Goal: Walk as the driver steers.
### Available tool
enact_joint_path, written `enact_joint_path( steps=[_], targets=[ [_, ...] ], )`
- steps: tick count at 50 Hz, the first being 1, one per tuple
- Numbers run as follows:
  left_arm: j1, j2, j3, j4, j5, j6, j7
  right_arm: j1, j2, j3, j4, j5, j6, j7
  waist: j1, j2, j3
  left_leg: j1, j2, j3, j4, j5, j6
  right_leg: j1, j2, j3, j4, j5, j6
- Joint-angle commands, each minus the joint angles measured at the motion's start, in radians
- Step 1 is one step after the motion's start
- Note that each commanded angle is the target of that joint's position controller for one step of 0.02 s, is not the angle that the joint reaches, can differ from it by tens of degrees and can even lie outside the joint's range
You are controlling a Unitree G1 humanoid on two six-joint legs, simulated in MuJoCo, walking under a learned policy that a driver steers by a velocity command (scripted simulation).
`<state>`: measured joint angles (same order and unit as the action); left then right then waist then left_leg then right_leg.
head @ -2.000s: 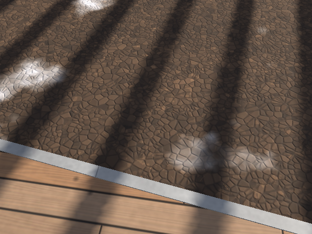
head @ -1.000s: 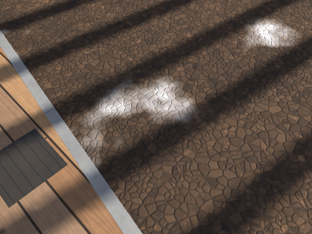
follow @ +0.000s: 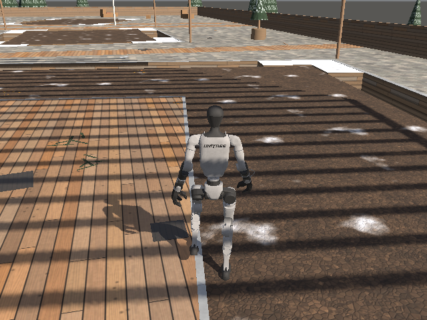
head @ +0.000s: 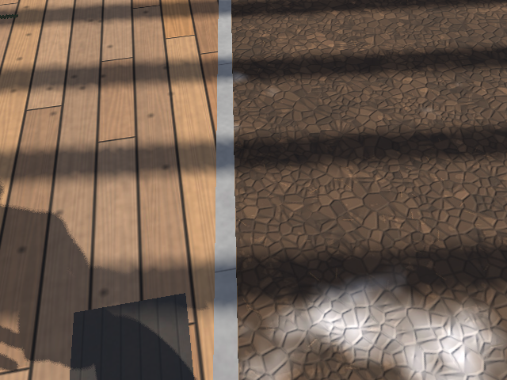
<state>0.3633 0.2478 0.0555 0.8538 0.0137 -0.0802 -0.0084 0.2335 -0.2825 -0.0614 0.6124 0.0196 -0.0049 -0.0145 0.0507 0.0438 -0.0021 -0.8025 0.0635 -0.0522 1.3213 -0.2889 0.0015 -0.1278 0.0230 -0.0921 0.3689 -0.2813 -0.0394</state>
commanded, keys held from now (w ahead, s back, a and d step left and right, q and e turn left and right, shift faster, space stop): w+q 0.56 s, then w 0.44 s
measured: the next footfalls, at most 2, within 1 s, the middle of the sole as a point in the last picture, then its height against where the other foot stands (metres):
left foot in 0.22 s outside the picture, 0.04 m higher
right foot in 0.72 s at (294, 343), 0.04 m lower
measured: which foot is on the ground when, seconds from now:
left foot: up 0.00-0.20, down 0.22-0.74, up 0.76-1.00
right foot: down 0.00-0.24, up 0.26-0.70, down 0.72-1.00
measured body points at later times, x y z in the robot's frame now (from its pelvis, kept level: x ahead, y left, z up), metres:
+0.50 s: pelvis +0.27 +0.05 +0.04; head +0.29 +0.07 +0.49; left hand +0.39 +0.37 -0.04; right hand +0.42 -0.19 -0.06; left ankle +0.25 +0.13 -0.70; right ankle +0.44 -0.10 -0.64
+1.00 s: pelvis +0.56 +0.07 +0.00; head +0.58 +0.07 +0.45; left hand +0.45 +0.31 -0.12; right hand +0.82 -0.07 -0.10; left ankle +0.56 +0.23 -0.62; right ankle +0.55 -0.04 -0.74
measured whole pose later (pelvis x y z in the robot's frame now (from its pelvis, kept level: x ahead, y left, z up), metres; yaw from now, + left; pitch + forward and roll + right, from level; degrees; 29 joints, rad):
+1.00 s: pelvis +0.56 +0.07 +0.00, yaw +25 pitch +3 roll +0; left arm 0.41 0.22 0.04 0.86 0.00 -0.07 -0.02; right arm 0.20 -0.24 -0.04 0.64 0.00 -0.05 -0.01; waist 0.05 0.04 -0.02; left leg -0.79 0.07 -0.01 1.26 -0.28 0.01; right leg -0.14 0.05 0.01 0.35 -0.26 -0.05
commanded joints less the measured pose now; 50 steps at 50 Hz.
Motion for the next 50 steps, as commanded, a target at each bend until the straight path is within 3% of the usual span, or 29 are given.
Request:
enact_joint_path(
  steps=[1,4,6,9,10,11,12,13,14,15,16,17,18,22,26,28,32,35,36,37,38,39,40,41,42,43,45,48,50],
  targets=[
    [-0.069,0.158,0.031,-0.065,-0.001,-0.009,0.012,-0.081,-0.009,0.008,-0.104,-0.003,-0.016,0.014,-0.017,-0.12,0.02,-0.073,0.033,0.008,-0.158,0.105,0.001,0.043,-0.268,0.116,-0.156,0.525,-0.112],
    [-0.013,0.178,0.031,-0.038,-0.009,0.006,0.02,-0.199,0.023,0.023,-0.132,0.001,-0.027,0.038,0.031,-0.114,0.039,-0.057,0.018,0.078,-0.33,0.161,0.019,0.117,-0.276,0.054,-0.162,0.585,-0.095],
    [0.004,0.193,0.031,-0.028,-0.014,0.02,0.023,-0.245,0.029,0.026,-0.145,0.007,-0.033,0.055,0.037,-0.115,0.049,-0.03,-0.004,0.123,-0.416,0.142,0.038,0.172,-0.291,0.013,-0.146,0.683,-0.091],
    [-0.001,0.235,0.036,-0.029,-0.022,0.036,0.032,-0.202,-0.023,-0.001,-0.144,0.0,-0.027,0.064,-0.029,-0.19,-0.024,0.207,-0.113,0.222,-0.496,0.024,0.091,0.199,-0.294,-0.066,0.018,1.209,-0.076],
    [-0.007,0.255,0.041,-0.031,-0.027,0.04,0.038,-0.124,-0.057,-0.019,-0.133,0.002,-0.022,0.064,-0.086,-0.212,-0.071,0.337,-0.147,0.229,-0.542,0.008,0.121,0.191,-0.302,-0.076,0.135,1.332,-0.071],
    [-0.033,0.252,0.039,-0.041,-0.034,0.039,0.041,0.041,-0.115,-0.051,-0.094,0.007,-0.017,0.056,-0.181,-0.195,-0.142,0.59,-0.172,0.198,-0.657,0.085,0.166,0.096,-0.274,-0.096,0.33,1.279,-0.046],
    [-0.044,0.216,0.027,-0.088,-0.025,0.02,0.042,0.199,-0.226,-0.093,-0.062,0.007,-0.006,0.034,-0.244,-0.073,-0.23,0.952,-0.022,-0.109,-0.758,0.027,0.263,-0.227,-0.204,-0.089,0.661,0.83,0.003],
    [-0.037,0.113,-0.008,-0.155,-0.008,-0.012,0.025,0.138,-0.298,-0.099,-0.081,0.008,-0.015,0.025,-0.133,0.201,-0.331,1.128,0.252,-0.764,-0.955,-0.121,0.446,-0.572,0.026,0.048,0.991,-0.184,0.04],
    [-0.12,0.216,0.023,-0.165,-0.026,-0.048,-0.001,0.14,-0.211,-0.07,-0.088,-0.008,-0.031,0.025,-0.185,0.081,-0.331,1.071,0.247,-0.778,-0.998,-0.207,0.408,-0.65,-0.023,0.245,1.034,-0.154,0.026],
    [-0.172,0.198,0.02,-0.195,-0.054,-0.059,-0.011,0.116,-0.16,-0.052,-0.076,-0.016,-0.043,0.025,-0.155,0.043,-0.187,0.934,0.22,-0.626,-1.01,-0.147,0.369,-0.665,-0.058,0.224,0.973,-0.104,0.019],
    [-0.173,0.166,0.014,-0.196,-0.041,-0.062,-0.007,0.077,-0.135,-0.046,-0.063,-0.009,-0.053,0.03,-0.098,-0.044,-0.092,0.789,0.168,-0.515,-1.022,-0.052,0.332,-0.627,-0.095,0.209,0.867,-0.069,0.021],
    [-0.16,0.171,0.023,-0.182,-0.018,-0.053,0.0,0.03,-0.104,-0.039,-0.061,-0.011,-0.06,0.031,-0.061,-0.032,-0.059,0.697,0.13,-0.421,-1.031,0.063,0.307,-0.568,-0.124,0.204,0.787,-0.047,0.03],
    [-0.137,0.171,0.026,-0.172,-0.015,-0.039,0.0,-0.009,-0.088,-0.033,-0.072,-0.017,-0.062,0.029,-0.025,-0.008,-0.033,0.609,0.097,-0.364,-1.045,0.109,0.302,-0.511,-0.135,0.202,0.756,-0.029,0.039],
    [-0.196,0.125,0.017,-0.179,0.004,-0.012,0.004,0.017,-0.123,-0.045,-0.044,-0.009,-0.065,0.004,-0.025,-0.017,-0.013,0.483,0.05,-0.25,-1.082,0.223,0.298,-0.461,-0.112,0.155,0.581,0.11,0.098],
    [-0.344,0.087,-0.001,-0.209,-0.003,-0.016,-0.011,0.073,-0.146,-0.053,-0.013,0.0,-0.052,-0.016,-0.08,0.007,-0.001,0.439,0.001,-0.198,-1.036,0.134,0.243,-0.382,-0.06,0.155,0.304,0.371,0.114],
    [-0.39,0.093,-0.001,-0.224,-0.011,-0.019,-0.023,0.106,-0.152,-0.057,0.0,0.006,-0.049,-0.019,-0.102,0.013,-0.005,0.435,0.01,-0.232,-0.986,0.052,0.23,-0.339,-0.042,0.17,0.232,0.423,0.111],
    [-0.399,0.124,0.01,-0.231,-0.025,-0.026,-0.043,0.149,-0.128,-0.054,0.026,0.009,-0.044,-0.023,-0.117,0.05,0.001,0.556,0.053,-0.331,-0.851,-0.048,0.215,-0.351,-0.075,0.217,0.144,0.365,0.079],
    [-0.288,0.142,0.034,-0.203,-0.03,-0.031,-0.039,0.167,-0.115,-0.054,0.042,-0.001,-0.031,-0.02,-0.074,0.07,-0.003,0.588,0.039,-0.344,-0.703,0.023,0.178,-0.225,-0.068,0.165,0.069,0.217,0.027],
    [-0.194,0.171,0.049,-0.182,-0.018,-0.037,-0.036,0.184,-0.07,-0.038,0.048,-0.002,-0.035,-0.011,-0.031,0.032,-0.061,0.541,-0.021,-0.292,-0.528,0.059,0.146,-0.071,-0.085,0.17,0.089,0.221,-0.001],
    [-0.049,0.231,0.06,-0.163,0.006,-0.043,-0.034,0.231,0.013,-0.009,0.041,-0.008,-0.041,-0.001,0.003,-0.138,-0.201,0.352,-0.095,-0.184,-0.165,-0.181,0.09,0.205,-0.254,0.359,0.161,0.316,-0.057],
    [0.067,0.324,0.084,-0.11,-0.005,-0.036,-0.038,0.421,0.019,0.001,0.055,0.025,-0.058,0.002,-0.047,-0.443,-0.301,0.043,-0.191,-0.101,0.138,-0.364,0.019,0.458,-0.472,0.855,0.025,0.162,-0.264],
    [0.061,0.245,0.073,-0.111,-0.025,-0.024,-0.039,0.329,-0.073,-0.014,0.051,0.044,-0.063,-0.013,0.006,-0.296,-0.234,-0.113,-0.123,-0.133,0.233,-0.26,-0.002,0.448,-0.462,0.935,-0.051,-0.122,-0.274],
    [0.013,0.175,0.053,-0.126,-0.02,-0.016,-0.028,0.144,-0.119,-0.022,0.02,0.03,-0.065,-0.018,0.048,-0.176,-0.112,-0.156,-0.092,-0.108,0.267,-0.18,0.0,0.339,-0.413,0.776,-0.059,-0.109,-0.235],
    [-0.042,0.145,0.034,-0.133,-0.005,-0.009,-0.021,0.048,-0.109,-0.018,0.0,0.005,-0.066,-0.023,0.036,-0.086,-0.054,-0.129,-0.062,-0.087,0.243,-0.113,0.002,0.21,-0.362,0.651,-0.069,-0.021,-0.21],
    [-0.076,0.127,0.023,-0.132,0.002,-0.008,-0.019,0.02,-0.092,-0.017,-0.017,-0.011,-0.066,-0.022,0.004,-0.111,-0.01,-0.106,-0.039,-0.084,0.192,-0.066,0.004,0.118,-0.324,0.578,-0.074,0.09,-0.208],
    [-0.088,0.107,0.014,-0.126,0.005,-0.012,-0.016,0.029,-0.072,-0.013,-0.022,-0.015,-0.063,-0.015,-0.028,-0.141,0.001,-0.055,-0.01,-0.072,0.15,-0.046,0.01,0.051,-0.285,0.506,-0.089,0.178,-0.193],
    [-0.066,0.085,0.006,-0.102,-0.006,-0.015,-0.013,0.054,-0.029,-0.002,-0.018,-0.011,-0.057,-0.006,-0.054,-0.163,-0.006,-0.037,0.009,-0.035,0.101,-0.061,0.011,0.018,-0.247,0.422,-0.106,0.298,-0.186],
    [-0.019,0.115,0.01,-0.075,-0.011,-0.015,-0.007,-0.014,0.005,0.019,-0.044,-0.022,-0.058,0.0,-0.046,-0.129,0.001,-0.1,0.036,0.011,-0.02,-0.001,0.003,0.031,-0.254,0.35,-0.137,0.462,-0.194],
    [0.001,0.118,0.009,-0.064,-0.016,-0.003,0.001,-0.108,0.026,0.033,-0.072,-0.026,-0.066,0.008,-0.021,-0.123,0.012,-0.07,0.04,0.051,-0.191,0.083,0.002,0.019,-0.227,0.28,-0.163,0.505,-0.17]
  ],
)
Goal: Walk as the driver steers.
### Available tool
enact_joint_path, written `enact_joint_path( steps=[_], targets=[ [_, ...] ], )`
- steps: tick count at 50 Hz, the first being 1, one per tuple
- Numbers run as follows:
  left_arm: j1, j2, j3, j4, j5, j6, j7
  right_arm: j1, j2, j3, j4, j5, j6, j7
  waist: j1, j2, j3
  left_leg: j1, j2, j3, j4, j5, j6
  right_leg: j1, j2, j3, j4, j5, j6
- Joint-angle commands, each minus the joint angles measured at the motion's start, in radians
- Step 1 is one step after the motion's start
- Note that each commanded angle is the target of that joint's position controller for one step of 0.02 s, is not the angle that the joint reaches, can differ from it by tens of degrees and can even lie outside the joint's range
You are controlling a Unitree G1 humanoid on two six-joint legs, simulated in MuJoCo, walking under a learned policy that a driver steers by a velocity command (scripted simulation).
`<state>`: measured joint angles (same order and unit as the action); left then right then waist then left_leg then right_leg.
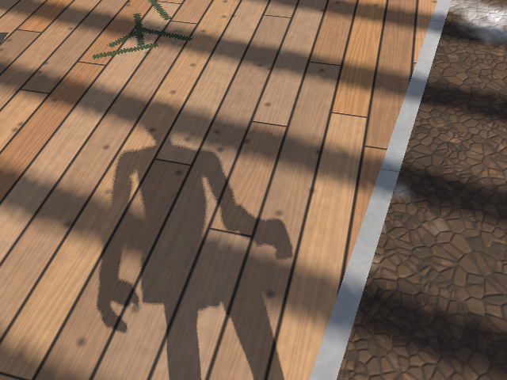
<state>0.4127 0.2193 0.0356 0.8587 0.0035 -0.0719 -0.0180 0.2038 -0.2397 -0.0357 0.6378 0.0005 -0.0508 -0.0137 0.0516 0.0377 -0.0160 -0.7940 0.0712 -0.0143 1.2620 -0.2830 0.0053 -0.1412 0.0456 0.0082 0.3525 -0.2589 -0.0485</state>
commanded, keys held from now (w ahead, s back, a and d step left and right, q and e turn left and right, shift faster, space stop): w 0.06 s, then w+q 0.70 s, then w+e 0.24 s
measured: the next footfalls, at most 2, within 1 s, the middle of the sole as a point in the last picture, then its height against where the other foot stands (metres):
left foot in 0.20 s outside the picture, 0.04 m higher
right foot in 0.70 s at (306, 352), level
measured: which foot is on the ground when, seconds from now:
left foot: up 0.00-0.18, down 0.20-0.70, up 0.72-1.00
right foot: down 0.00-0.22, up 0.24-0.68, down 0.70-1.00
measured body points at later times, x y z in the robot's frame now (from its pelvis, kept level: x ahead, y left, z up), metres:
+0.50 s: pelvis +0.26 +0.05 +0.04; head +0.28 +0.06 +0.49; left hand +0.42 +0.34 -0.05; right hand +0.36 -0.22 -0.07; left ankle +0.26 +0.13 -0.71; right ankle +0.42 -0.11 -0.64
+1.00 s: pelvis +0.51 +0.06 +0.04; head +0.54 +0.06 +0.49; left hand +0.41 +0.32 -0.08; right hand +0.80 -0.09 -0.04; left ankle +0.57 +0.25 -0.66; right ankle +0.52 -0.06 -0.71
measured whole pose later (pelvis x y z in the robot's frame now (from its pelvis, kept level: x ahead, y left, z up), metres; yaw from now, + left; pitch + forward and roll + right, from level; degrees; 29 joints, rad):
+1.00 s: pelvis +0.51 +0.06 +0.04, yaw +20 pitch +2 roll -1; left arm 0.41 0.26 0.06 0.83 -0.01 -0.07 -0.02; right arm 0.11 -0.28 -0.04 0.64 0.00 -0.07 0.01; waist 0.10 0.04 0.01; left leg -0.60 0.07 -0.06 0.76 -0.16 -0.01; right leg -0.13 0.03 0.01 0.29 -0.20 -0.03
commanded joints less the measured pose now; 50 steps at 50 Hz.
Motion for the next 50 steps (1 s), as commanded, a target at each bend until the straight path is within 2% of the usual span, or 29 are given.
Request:
enact_joint_path(
  steps=[1,3,6,8,10,11,12,13,14,15,16,17,20,23,27,29,32,33,34,35,36,37,38,39,40,42,46,48,50],
  targets=[
    [-0.029,0.151,0.029,-0.061,-0.009,-0.006,0.014,-0.131,-0.002,0.015,-0.109,-0.004,-0.025,0.013,-0.003,-0.118,0.033,-0.045,0.023,0.034,-0.222,0.118,0.001,0.027,-0.238,0.155,-0.16,0.497,-0.149],
    [0.027,0.167,0.029,-0.04,-0.015,0.003,0.018,-0.212,0.013,0.022,-0.128,0.006,-0.033,0.025,0.025,-0.125,0.043,0.007,-0.002,0.065,-0.35,0.165,0.005,0.055,-0.246,0.137,-0.188,0.518,-0.144],
    [0.044,0.186,0.03,-0.026,-0.019,0.015,0.016,-0.248,-0.012,0.012,-0.129,0.023,-0.037,0.046,0.021,-0.15,0.047,0.069,-0.038,0.104,-0.48,0.162,0.04,0.152,-0.274,0.077,-0.179,0.619,-0.127],
    [0.037,0.191,0.03,-0.023,-0.017,0.018,0.018,-0.211,-0.042,-0.006,-0.124,0.019,-0.035,0.053,-0.025,-0.191,-0.015,0.212,-0.098,0.14,-0.519,0.116,0.085,0.195,-0.28,0.023,-0.07,0.951,-0.102],
    [0.011,0.202,0.033,-0.035,-0.013,0.021,0.034,-0.003,-0.108,-0.044,-0.069,0.016,-0.022,0.05,-0.149,-0.182,-0.141,0.547,-0.151,0.133,-0.626,0.169,0.146,0.141,-0.247,-0.04,0.186,1.148,-0.057],
    [-0.02,0.199,0.029,-0.078,0.01,0.013,0.047,0.179,-0.203,-0.076,-0.038,0.012,-0.016,0.038,-0.216,-0.075,-0.246,0.857,0.007,-0.122,-0.658,0.21,0.207,-0.079,-0.21,-0.074,0.467,0.826,-0.015],
    [0.071,0.081,-0.006,-0.111,0.023,-0.01,0.03,0.21,-0.281,-0.091,-0.018,0.017,-0.019,0.037,-0.136,0.224,-0.379,1.143,0.257,-0.703,-0.835,-0.069,0.39,-0.466,-0.006,-0.01,0.827,-0.082,0.041],
    [-0.023,0.187,0.023,-0.108,0.008,-0.039,0.011,0.217,-0.197,-0.07,-0.022,0.015,-0.019,0.028,-0.179,0.154,-0.354,1.123,0.249,-0.835,-0.944,-0.238,0.362,-0.603,-0.023,0.134,0.957,-0.212,0.028],
    [-0.111,0.203,0.033,-0.15,-0.029,-0.054,0.002,0.142,-0.174,-0.059,-0.021,0.008,-0.022,0.023,-0.151,0.112,-0.164,0.965,0.228,-0.68,-0.966,-0.22,0.328,-0.681,-0.064,0.117,0.96,-0.145,0.023],
    [-0.158,0.177,0.024,-0.163,-0.028,-0.06,0.005,0.101,-0.155,-0.054,-0.021,0.005,-0.025,0.024,-0.122,0.004,-0.082,0.815,0.188,-0.571,-0.985,-0.126,0.305,-0.643,-0.105,0.099,0.9,-0.078,0.018],
    [-0.165,0.167,0.028,-0.165,-0.01,-0.059,0.011,0.065,-0.138,-0.051,-0.018,0.0,-0.028,0.028,-0.08,-0.032,-0.028,0.69,0.151,-0.485,-1.005,-0.013,0.288,-0.584,-0.128,0.088,0.831,-0.051,0.025],
    [-0.141,0.163,0.034,-0.162,-0.004,-0.048,0.014,0.033,-0.114,-0.044,-0.023,-0.009,-0.031,0.03,-0.036,-0.003,-0.02,0.605,0.114,-0.417,-1.029,0.042,0.277,-0.511,-0.148,0.093,0.799,-0.032,0.03],
    [-0.15,0.142,0.036,-0.167,0.007,-0.021,0.02,0.021,-0.118,-0.05,-0.019,0.008,-0.038,0.022,-0.01,0.018,-0.004,0.504,0.068,-0.318,-1.078,0.113,0.285,-0.462,-0.145,0.065,0.699,0.023,0.062],
    [-0.264,0.124,0.03,-0.199,0.013,-0.014,0.025,0.081,-0.161,-0.064,0.006,0.012,-0.032,0.002,-0.043,0.003,0.025,0.486,0.05,-0.285,-1.086,0.117,0.277,-0.503,-0.131,0.059,0.555,0.183,0.102],
    [-0.414,0.089,0.014,-0.233,0.001,-0.02,0.014,0.138,-0.192,-0.075,0.024,0.025,-0.014,-0.006,-0.103,0.02,0.031,0.436,0.015,-0.247,-1.042,0.082,0.234,-0.367,-0.066,0.039,0.283,0.317,0.127],
    [-0.451,0.109,0.018,-0.252,-0.011,-0.023,0.007,0.168,-0.2,-0.078,0.033,0.033,-0.01,-0.008,-0.116,0.029,0.025,0.471,0.038,-0.295,-1.003,0.021,0.228,-0.333,-0.054,0.058,0.219,0.303,0.129],
    [-0.427,0.159,0.038,-0.259,-0.02,-0.039,-0.002,0.167,-0.192,-0.076,0.031,0.029,-0.003,-0.008,-0.091,0.062,0.006,0.546,0.063,-0.386,-0.899,-0.01,0.208,-0.263,-0.053,0.083,0.156,0.185,0.097],
    [-0.374,0.165,0.046,-0.247,-0.019,-0.045,-0.002,0.156,-0.183,-0.074,0.027,0.027,0.002,-0.008,-0.06,0.075,-0.004,0.544,0.049,-0.399,-0.85,-0.002,0.194,-0.193,-0.048,0.069,0.123,0.154,0.077],
    [-0.287,0.18,0.058,-0.225,-0.015,-0.049,0.003,0.156,-0.145,-0.062,0.022,0.024,0.004,-0.006,-0.023,0.074,-0.041,0.515,0.008,-0.383,-0.764,-0.004,0.166,-0.068,-0.064,0.062,0.092,0.137,0.048],
    [-0.141,0.231,0.074,-0.21,0.003,-0.055,0.01,0.158,-0.074,-0.037,0.008,0.015,0.0,-0.001,0.037,-0.025,-0.158,0.41,-0.059,-0.298,-0.493,-0.07,0.123,0.167,-0.22,0.21,0.084,0.082,-0.018],
    [-0.055,0.322,0.094,-0.192,0.023,-0.043,0.013,0.258,-0.041,-0.023,-0.027,0.038,-0.011,-0.001,0.002,-0.326,-0.266,0.088,-0.167,-0.138,-0.194,-0.305,0.061,0.447,-0.45,0.642,-0.018,-0.181,-0.172],
    [-0.054,0.258,0.085,-0.191,0.005,-0.04,0.007,0.269,-0.134,-0.039,-0.012,0.049,-0.014,-0.004,0.01,-0.312,-0.228,-0.045,-0.09,-0.147,-0.016,-0.275,0.04,0.432,-0.488,0.805,-0.069,-0.384,-0.205],
    [-0.086,0.189,0.067,-0.198,-0.001,-0.037,0.011,0.183,-0.185,-0.053,-0.012,0.039,-0.006,-0.004,0.031,-0.203,-0.127,-0.071,-0.056,-0.148,0.051,-0.181,0.028,0.344,-0.449,0.668,-0.074,-0.341,-0.171],
    [-0.11,0.163,0.055,-0.192,0.004,-0.034,0.009,0.128,-0.172,-0.051,-0.011,0.022,-0.004,-0.004,0.026,-0.122,-0.067,-0.034,-0.038,-0.133,0.043,-0.111,0.023,0.241,-0.389,0.54,-0.081,-0.201,-0.147],
    [-0.133,0.146,0.047,-0.178,0.01,-0.029,0.005,0.091,-0.149,-0.048,-0.021,0.013,-0.009,-0.002,0.007,-0.11,-0.018,-0.011,-0.025,-0.134,0.002,-0.064,0.021,0.159,-0.339,0.453,-0.101,-0.088,-0.145],
    [-0.151,0.122,0.036,-0.161,0.011,-0.031,0.0,0.075,-0.113,-0.042,-0.027,0.015,-0.012,0.007,-0.034,-0.142,0.023,0.061,0.002,-0.109,-0.081,-0.028,0.023,0.055,-0.275,0.34,-0.146,0.058,-0.15],
    [-0.133,0.165,0.047,-0.136,-0.016,-0.029,-0.001,-0.025,-0.071,-0.018,-0.049,-0.006,-0.025,0.016,-0.032,-0.126,0.037,0.105,0.014,-0.038,-0.357,0.05,-0.005,0.013,-0.244,0.246,-0.184,0.253,-0.185],
    [-0.112,0.197,0.056,-0.126,-0.02,-0.02,0.004,-0.099,-0.052,-0.006,-0.055,-0.001,-0.036,0.026,-0.01,-0.13,0.038,0.192,-0.009,-0.023,-0.526,0.143,-0.017,-0.025,-0.22,0.198,-0.182,0.266,-0.171],
    [-0.075,0.224,0.062,-0.114,-0.028,-0.012,0.007,-0.154,-0.065,-0.006,-0.058,0.01,-0.042,0.037,0.009,-0.14,0.035,0.271,-0.038,-0.012,-0.628,0.212,-0.029,-0.045,-0.222,0.192,-0.174,0.245,-0.165]
  ],
)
